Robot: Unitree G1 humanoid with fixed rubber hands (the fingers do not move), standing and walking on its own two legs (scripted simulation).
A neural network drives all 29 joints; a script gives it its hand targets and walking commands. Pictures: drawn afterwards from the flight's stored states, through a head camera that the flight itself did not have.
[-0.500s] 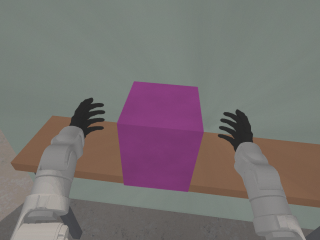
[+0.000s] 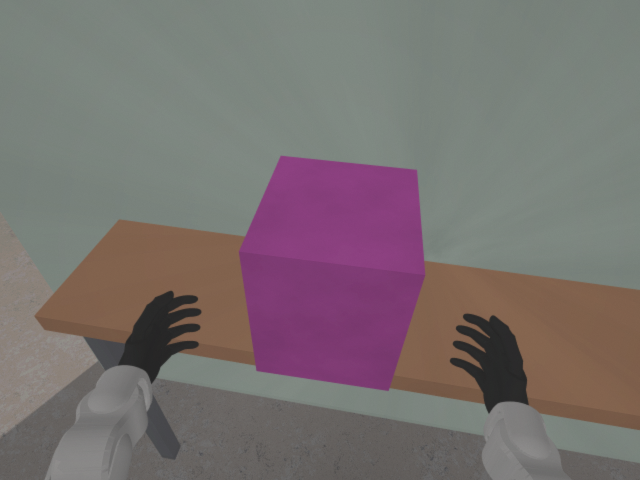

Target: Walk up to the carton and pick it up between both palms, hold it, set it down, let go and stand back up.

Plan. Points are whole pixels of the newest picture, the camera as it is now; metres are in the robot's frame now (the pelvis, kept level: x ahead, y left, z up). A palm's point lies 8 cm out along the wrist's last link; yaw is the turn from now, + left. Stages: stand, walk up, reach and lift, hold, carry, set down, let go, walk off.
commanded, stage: set down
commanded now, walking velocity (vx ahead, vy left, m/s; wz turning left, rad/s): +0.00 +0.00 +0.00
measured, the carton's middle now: (334, 273) +0.41 +0.00 +0.06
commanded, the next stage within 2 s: let go in 1.88 s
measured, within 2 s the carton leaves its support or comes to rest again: neither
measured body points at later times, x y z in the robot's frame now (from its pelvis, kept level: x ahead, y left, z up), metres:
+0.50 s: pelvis +0.04 +0.01 +0.00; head +0.03 +0.00 +0.45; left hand +0.23 +0.23 +0.01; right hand +0.22 -0.20 +0.02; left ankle +0.01 +0.12 -0.75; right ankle +0.03 -0.11 -0.75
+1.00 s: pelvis +0.05 +0.01 +0.00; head +0.04 +0.02 +0.45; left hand +0.23 +0.24 -0.04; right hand +0.23 -0.20 -0.02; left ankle +0.01 +0.12 -0.75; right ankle +0.03 -0.11 -0.75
